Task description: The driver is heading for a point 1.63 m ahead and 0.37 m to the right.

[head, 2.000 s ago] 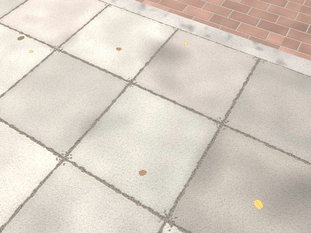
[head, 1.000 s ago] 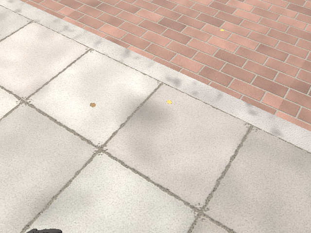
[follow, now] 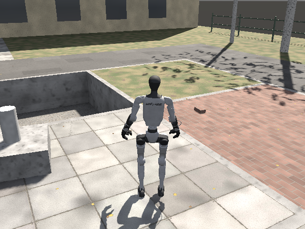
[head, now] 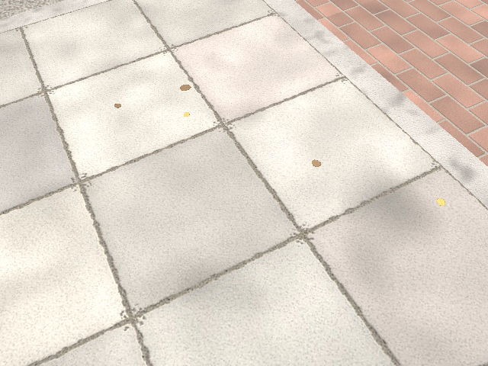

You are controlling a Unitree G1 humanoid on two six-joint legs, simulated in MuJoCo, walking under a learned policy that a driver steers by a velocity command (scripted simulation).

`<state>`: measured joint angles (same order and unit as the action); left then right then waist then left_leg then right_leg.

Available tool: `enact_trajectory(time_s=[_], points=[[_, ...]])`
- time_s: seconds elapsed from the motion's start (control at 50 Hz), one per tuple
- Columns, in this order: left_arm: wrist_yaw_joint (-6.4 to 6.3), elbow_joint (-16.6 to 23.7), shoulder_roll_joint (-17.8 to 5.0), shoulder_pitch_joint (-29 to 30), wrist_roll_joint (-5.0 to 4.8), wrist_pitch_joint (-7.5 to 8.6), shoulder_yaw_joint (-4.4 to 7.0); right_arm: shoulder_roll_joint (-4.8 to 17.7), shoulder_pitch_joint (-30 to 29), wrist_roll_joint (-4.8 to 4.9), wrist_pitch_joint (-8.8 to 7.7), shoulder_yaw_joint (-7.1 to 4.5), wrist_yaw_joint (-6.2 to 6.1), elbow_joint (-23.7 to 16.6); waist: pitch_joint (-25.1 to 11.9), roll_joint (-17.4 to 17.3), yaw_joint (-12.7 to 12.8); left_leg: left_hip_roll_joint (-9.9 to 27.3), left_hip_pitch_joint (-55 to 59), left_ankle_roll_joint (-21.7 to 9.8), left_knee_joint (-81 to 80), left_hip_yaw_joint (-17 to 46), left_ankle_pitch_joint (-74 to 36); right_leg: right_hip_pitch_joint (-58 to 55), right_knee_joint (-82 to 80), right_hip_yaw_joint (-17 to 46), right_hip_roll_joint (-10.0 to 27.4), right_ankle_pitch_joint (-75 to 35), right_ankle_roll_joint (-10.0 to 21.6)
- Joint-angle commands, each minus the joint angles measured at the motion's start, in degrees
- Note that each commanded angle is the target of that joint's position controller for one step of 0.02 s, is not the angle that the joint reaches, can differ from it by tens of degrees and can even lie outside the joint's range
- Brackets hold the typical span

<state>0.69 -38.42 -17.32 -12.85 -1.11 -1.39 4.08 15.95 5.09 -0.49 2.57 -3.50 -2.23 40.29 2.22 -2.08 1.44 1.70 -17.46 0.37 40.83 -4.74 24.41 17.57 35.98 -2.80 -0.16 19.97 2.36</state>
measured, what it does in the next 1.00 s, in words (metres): walks ahead, turning right: left foot, then right foot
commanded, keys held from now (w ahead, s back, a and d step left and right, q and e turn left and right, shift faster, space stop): e+shift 0.48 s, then shift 0.20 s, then w+shift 0.08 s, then w+q+shift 0.24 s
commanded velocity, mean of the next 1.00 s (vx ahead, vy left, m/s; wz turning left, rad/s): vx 0.15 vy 0.00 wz -0.52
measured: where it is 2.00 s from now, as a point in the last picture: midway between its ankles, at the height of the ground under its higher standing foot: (348, 233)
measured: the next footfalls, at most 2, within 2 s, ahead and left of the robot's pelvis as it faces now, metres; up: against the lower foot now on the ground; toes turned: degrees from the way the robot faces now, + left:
left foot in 0.42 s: +0.15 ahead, +0.09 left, +0.00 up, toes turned -33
right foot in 0.84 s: -0.01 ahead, -0.11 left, +0.00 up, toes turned -35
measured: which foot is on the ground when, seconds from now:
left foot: up 0.00-0.40, down 0.42-0.82, up 0.84-1.00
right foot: down 0.00-0.42, up 0.44-0.82, down 0.84-1.00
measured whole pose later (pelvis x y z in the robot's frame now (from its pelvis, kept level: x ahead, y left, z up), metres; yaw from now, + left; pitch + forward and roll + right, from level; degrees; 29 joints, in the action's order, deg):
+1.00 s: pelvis +0.09 -0.06 +0.01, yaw -30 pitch +1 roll +0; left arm -0.2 -40.4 -14.6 -23.7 0.4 5.2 2.4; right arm 17.5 15.7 2.6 -2.7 -3.5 1.6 42.9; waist -0.9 -2.9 1.5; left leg 1.6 -39.1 -1.0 64.3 5.5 8.9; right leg 1.0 19.3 -5.3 -0.2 19.8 1.5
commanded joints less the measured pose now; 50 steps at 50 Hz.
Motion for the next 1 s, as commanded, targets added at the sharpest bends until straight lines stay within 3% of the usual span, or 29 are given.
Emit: enact_trajectory(time_s=[0.02,0.04,0.06,0.08,0.12,0.22,0.34,0.4,0.42,0.44,0.46,0.48,0.5,0.54,0.58,0.62,0.68,0.7,0.74,0.76,0.8,0.82,0.84,0.86,0.88,0.9,0.92,0.96,1.0], points=[[-0.38,4.42,-13.43,-7.04,2.01,2.16,3.7,5.36,-7.09,-1.36,-2.02,-1.83,-0.03,-7.64,-10.13,14.07,3.28,-5.43,-22.46,3.14,27.92,9.54,15.56,-20.79,-15.52,35.23,21.26,-44.69,19.2],[-0.65,4.47,-12.28,-4.65,1.71,2.79,3.47,5.9,-5.83,-0.18,-2.23,-2.12,0.36,-6.96,-9.46,9.56,1.3,-4.02,-23.52,2.68,30.18,11.42,11.02,-20.67,-14.5,30.45,18.38,-42.96,16.65],[-1.06,5.07,-11.52,-1.62,0.53,2.75,3.49,6.01,-4.62,0.16,-2.32,-2.28,0.34,-5.96,-8.48,5.7,-0.28,-3.18,-24.42,2.73,28.62,11.45,6.47,-19.88,-13.92,26.83,15.31,-40.1,13.72],[-1.66,5.75,-10.54,0.78,-0.59,2.18,3.14,6.7,-4.42,-0.15,-2.34,-2.51,0.14,-5.68,-7.77,4.96,-1.0,-2.25,-24.39,3.17,25.7,11.81,2.84,-19.0,-13.98,25.07,13.94,-38.48,12.0],[-2.7,6.53,-10.05,1.71,-0.66,0.9,2.87,5.51,-3.86,0.03,-2.57,-2.28,0.48,-5.21,-8.32,6.71,-1.7,-3.59,-20.05,4.49,21.95,11.05,-1.68,-16.05,-14.26,23.18,10.68,-38.09,10.88],[-3.58,7.57,-11.94,1.23,-0.5,-0.44,3.75,4.93,-4.23,0.61,-3.27,-2.01,0.81,-4.26,-8.32,8.68,-0.9,-6.19,-15.49,5.98,7.11,11.77,-5.79,-13.82,-13.27,26.2,8.15,-31.06,9.72],[-3.06,9.42,-12.25,3.78,-0.41,-1.31,4.04,7.11,-3.54,1.11,-4.63,-2.85,1.7,-3.94,-7.63,12.98,-0.65,-7.49,-7.67,4.74,-4.38,13.18,-6.49,-9.54,-11.17,34.08,6.41,-27.95,8.03],[-2.99,10.67,-11.41,7.04,-1.06,-1.6,3.69,8.58,0.94,1.32,-5.55,-3.9,2.15,-2.46,-7.88,13.37,-3.14,-6.12,2.79,3.05,-19.21,11.93,-15.22,-6.56,-7.91,35.69,3.25,-22.9,5.06],[-2.96,10.76,-9.23,5.52,-0.85,-1.62,3.0,10.42,2.46,0.97,-5.51,-4.55,1.93,-2.1,-9.63,9.68,-2.61,0.15,10.6,0.74,-22.41,15.66,-19.7,-2.21,-3.09,33.25,0.44,-10.85,2.68],[-2.58,10.23,-4.98,-0.03,0.15,-1.64,1.78,13.74,-0.02,0.1,-4.89,-4.73,1.42,-3.42,-10.67,-5.96,1.62,12.83,17.06,-5.44,-23.23,29.24,-26.49,6.52,9.16,22.95,-7.41,12.18,-0.32],[-2.45,11.14,-9.51,-0.85,-0.06,-1.22,3.08,12.85,0.26,-2.01,-4.83,-4.55,1.67,-3.41,-7.45,-13.0,2.1,19.76,13.65,-13.07,-24.3,39.62,-29.5,15.03,20.15,17.93,-7.87,18.71,-3.0],[-2.31,9.83,-13.67,-1.4,0.01,-1.08,4.26,10.14,-1.38,-1.54,-4.92,-3.85,1.51,-4.47,-5.86,-8.89,1.83,19.89,11.74,-14.42,-24.1,35.36,-27.43,16.3,27.45,16.11,-3.56,14.91,-4.85],[-2.28,8.69,-14.37,-0.48,-0.02,-1.25,4.67,7.87,-2.52,-0.92,-4.63,-3.21,1.07,-4.7,-4.53,-5.77,1.27,15.77,9.69,-12.71,-23.3,28.74,-23.38,16.06,30.19,14.61,-2.2,10.55,-5.8],[-2.22,8.08,-11.11,-0.01,0.23,-1.76,3.69,7.11,-2.51,0.2,-3.75,-2.52,0.18,-4.5,-3.5,-4.24,0.22,11.79,8.71,-11.87,-23.19,22.16,-22.27,17.03,35.19,11.79,-1.43,5.84,-7.29],[-1.97,9.05,-8.24,2.21,-0.13,-1.4,2.39,7.8,0.11,-0.12,-3.19,-2.34,-0.22,-3.62,-3.35,-4.66,-1.51,10.38,9.62,-12.92,-23.61,17.82,-27.52,17.01,32.35,8.51,-0.87,4.76,-7.91],[-2.07,9.97,-6.89,4.72,0.06,-0.93,1.55,8.9,2.89,-0.35,-2.9,-2.53,-0.11,-2.74,-4.94,-5.84,-3.34,11.29,13.85,-14.16,-22.86,16.81,-32.12,17.06,26.98,7.82,-0.29,5.74,-8.24],[-1.9,9.95,-5.44,5.31,0.72,-0.69,0.49,10.69,2.6,0.19,-2.6,-2.91,0.63,-2.21,-7.09,-7.18,-3.44,12.25,14.37,-14.41,-21.65,14.3,-36.24,10.81,16.73,6.24,0.85,6.76,-7.83],[-1.72,9.36,-5.07,4.39,0.48,-0.68,0.11,11.21,3.71,0.72,-2.49,-3.09,0.97,-1.83,-8.65,-7.19,-3.89,12.04,13.12,-14.03,-23.61,13.73,-24.86,7.6,12.89,4.5,0.85,6.12,-7.18],[-0.92,8.25,-5.24,2.4,-0.37,-0.35,-0.16,12.54,5.37,2.07,-2.76,-3.16,1.74,-1.11,-7.17,-10.07,-4.02,12.14,7.04,-13.29,-28.16,15.48,0.34,1.13,5.82,1.54,0.08,6.55,-5.1],[-0.6,7.39,-5.75,1.06,-0.45,0.0,-0.05,12.57,5.17,2.5,-3.05,-2.95,2.05,-0.98,-5.61,-10.3,-3.1,12.45,3.6,-12.63,-29.0,16.07,6.19,-2.77,1.28,0.58,-0.3,4.97,-3.53],[-0.4,4.03,-5.05,-4.24,-0.28,1.23,0.11,10.85,5.4,3.19,-3.41,-1.95,2.68,-0.18,-1.37,-5.75,0.67,10.38,-6.52,-10.75,-25.79,15.61,9.25,-15.35,-12.52,-1.25,-1.59,-2.64,-0.07],[-0.83,1.8,-5.61,-10.21,-0.31,1.85,0.57,7.77,4.69,2.73,-4.1,-0.84,3.03,-0.39,-1.82,-2.21,3.87,7.78,-14.93,-8.04,-19.41,14.18,8.38,-26.27,-14.83,1.93,0.72,-2.14,1.24],[-1.54,0.64,-8.66,-18.55,0.55,2.55,1.29,1.65,1.71,1.94,-5.15,1.11,3.96,-2.28,-5.03,9.9,7.54,1.01,-26.0,-3.34,2.85,8.36,8.05,-36.53,-20.25,19.19,14.38,8.41,3.97],[-1.22,1.3,-14.63,-17.93,1.74,3.73,2.94,2.46,-0.73,3.62,-6.79,0.67,3.93,-6.0,-1.27,14.97,7.18,-1.74,-39.97,-2.62,14.09,9.41,6.27,-32.17,-24.83,36.97,25.19,24.33,11.36],[-1.09,1.61,-11.15,-15.58,1.8,5.52,2.25,6.16,-3.29,4.69,-7.49,-0.23,3.51,-6.77,2.61,10.73,6.97,0.76,-43.5,-3.24,21.51,14.25,1.61,-28.2,-27.68,38.0,25.22,28.59,12.45],[-1.0,1.82,-7.78,-11.77,1.65,6.8,1.15,7.18,-1.16,4.68,-7.53,-0.79,3.51,-6.2,5.18,11.38,4.17,1.24,-45.56,-3.58,23.41,15.89,-4.91,-27.36,-27.47,32.02,22.74,23.28,9.85],[-0.88,2.33,-5.75,-9.35,1.34,7.46,0.55,7.32,1.92,3.66,-7.26,-1.01,3.48,-4.41,3.92,11.12,2.51,2.33,-43.56,-2.99,24.07,15.71,-9.3,-26.63,-27.22,25.12,19.92,16.89,7.38],[-1.03,2.2,-3.98,-8.08,1.44,7.93,0.11,7.24,4.12,2.76,-6.62,-1.37,3.79,-2.68,4.08,10.76,1.51,2.69,-39.64,-1.29,25.43,13.92,-16.91,-22.89,-28.4,13.68,15.93,3.97,4.2],[-1.15,1.38,-3.79,-8.94,1.92,8.43,0.16,5.61,4.99,3.02,-5.95,-1.04,4.1,-2.2,4.27,9.09,1.13,2.53,-37.67,-0.31,26.82,12.45,-22.42,-19.77,-29.4,6.15,14.09,-3.98,3.12]])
